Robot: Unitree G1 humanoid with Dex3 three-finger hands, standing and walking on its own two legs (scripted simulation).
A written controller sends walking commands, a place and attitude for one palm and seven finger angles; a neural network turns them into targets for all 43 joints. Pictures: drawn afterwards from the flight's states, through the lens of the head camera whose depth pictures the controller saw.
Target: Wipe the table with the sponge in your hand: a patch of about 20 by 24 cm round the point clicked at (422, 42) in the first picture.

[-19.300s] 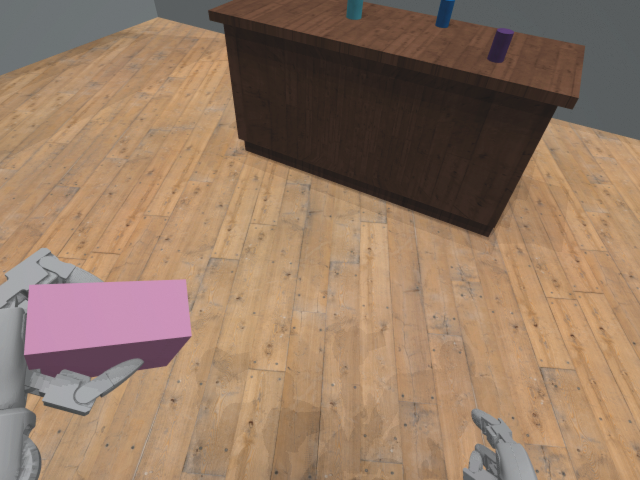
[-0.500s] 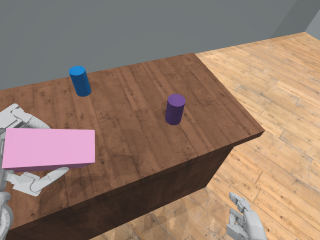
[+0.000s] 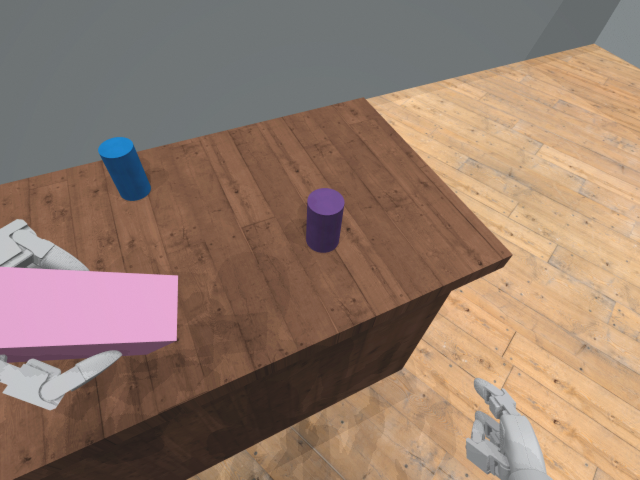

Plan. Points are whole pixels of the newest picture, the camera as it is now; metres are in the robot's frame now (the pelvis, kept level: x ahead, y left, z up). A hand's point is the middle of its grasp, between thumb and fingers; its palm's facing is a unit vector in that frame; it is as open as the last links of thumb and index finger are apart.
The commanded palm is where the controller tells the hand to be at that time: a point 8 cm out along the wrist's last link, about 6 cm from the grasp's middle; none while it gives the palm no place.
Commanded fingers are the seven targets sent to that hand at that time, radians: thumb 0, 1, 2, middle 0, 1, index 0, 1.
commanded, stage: shuffle to correct the standing spot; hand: left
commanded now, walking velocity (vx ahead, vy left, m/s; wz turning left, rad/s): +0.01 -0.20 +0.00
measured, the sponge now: (113, 319) +0.23 +0.21 +0.15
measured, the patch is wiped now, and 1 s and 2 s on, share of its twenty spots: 0.00 0.00 0.00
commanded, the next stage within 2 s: none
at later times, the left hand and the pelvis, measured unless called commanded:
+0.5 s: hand (53, 333) +0.21 +0.24 +0.16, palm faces +0.32 -0.87 -0.39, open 9.9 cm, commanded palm +0.15 +0.28 +0.18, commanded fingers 0.00 0.10 1.30 -1.20 -1.60 -1.20 -1.60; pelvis -0.01 +0.00 +0.00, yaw +0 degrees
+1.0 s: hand (47, 326) +0.21 +0.25 +0.16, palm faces +0.34 -0.85 -0.41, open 9.9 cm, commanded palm +0.15 +0.28 +0.18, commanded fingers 0.00 0.10 1.30 -1.20 -1.60 -1.20 -1.60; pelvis +0.00 +0.00 +0.00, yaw +1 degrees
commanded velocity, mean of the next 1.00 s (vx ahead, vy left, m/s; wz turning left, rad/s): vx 0.03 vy -0.20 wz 0.00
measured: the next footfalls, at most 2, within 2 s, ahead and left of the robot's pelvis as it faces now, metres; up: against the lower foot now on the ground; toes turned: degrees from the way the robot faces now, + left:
none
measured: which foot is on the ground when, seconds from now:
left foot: down 0.00-1.00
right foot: down 0.00-1.00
